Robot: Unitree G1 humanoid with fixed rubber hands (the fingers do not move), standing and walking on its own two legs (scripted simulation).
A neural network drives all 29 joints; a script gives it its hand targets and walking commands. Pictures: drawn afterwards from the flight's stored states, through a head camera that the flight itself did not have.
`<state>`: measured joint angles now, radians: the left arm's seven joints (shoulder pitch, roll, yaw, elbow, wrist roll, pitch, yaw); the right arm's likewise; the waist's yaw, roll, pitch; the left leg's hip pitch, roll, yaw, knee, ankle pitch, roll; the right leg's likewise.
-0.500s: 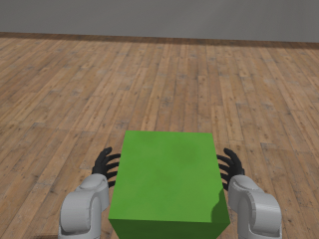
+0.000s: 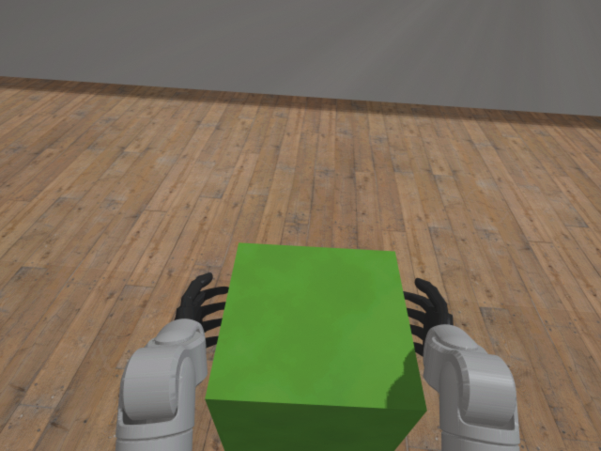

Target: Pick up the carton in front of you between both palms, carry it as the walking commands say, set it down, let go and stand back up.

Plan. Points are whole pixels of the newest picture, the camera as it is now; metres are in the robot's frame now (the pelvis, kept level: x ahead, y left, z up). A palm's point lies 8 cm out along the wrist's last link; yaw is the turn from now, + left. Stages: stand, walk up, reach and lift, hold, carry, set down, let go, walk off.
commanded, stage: carry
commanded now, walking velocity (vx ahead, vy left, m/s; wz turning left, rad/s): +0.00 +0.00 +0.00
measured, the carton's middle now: (310, 361) +0.26 +0.00 +0.01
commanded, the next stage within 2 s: hold in 1.30 s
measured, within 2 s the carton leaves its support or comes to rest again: neither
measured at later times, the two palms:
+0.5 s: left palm (197, 342) +0.27 +0.15 +0.04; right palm (419, 346) +0.27 -0.15 +0.04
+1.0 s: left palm (199, 349) +0.25 +0.14 +0.04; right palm (428, 355) +0.25 -0.16 +0.04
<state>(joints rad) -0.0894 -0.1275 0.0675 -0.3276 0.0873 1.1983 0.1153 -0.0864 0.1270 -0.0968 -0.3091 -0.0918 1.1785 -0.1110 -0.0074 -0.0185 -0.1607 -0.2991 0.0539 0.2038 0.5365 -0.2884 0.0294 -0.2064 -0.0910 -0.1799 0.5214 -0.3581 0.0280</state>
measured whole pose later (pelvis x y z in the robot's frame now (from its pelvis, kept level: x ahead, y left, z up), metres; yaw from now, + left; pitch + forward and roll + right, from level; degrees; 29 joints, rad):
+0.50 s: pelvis -0.02 +0.00 +0.00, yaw +0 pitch +2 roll +0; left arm -0.25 -0.15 0.18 0.22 0.25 0.76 0.03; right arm -0.25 0.15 -0.21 0.23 -0.27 0.75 -0.02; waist 0.00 0.00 -0.10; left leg -0.30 0.06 0.20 0.52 -0.25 0.04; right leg -0.21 -0.08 -0.18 0.51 -0.32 0.02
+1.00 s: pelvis -0.04 +0.00 +0.00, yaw +0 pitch +2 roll +0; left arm -0.25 -0.15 0.18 0.20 0.24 0.74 0.02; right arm -0.25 0.15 -0.21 0.21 -0.25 0.74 -0.03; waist 0.00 0.00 -0.09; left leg -0.32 0.07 0.20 0.51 -0.21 0.03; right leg -0.24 -0.08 -0.18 0.51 -0.29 0.01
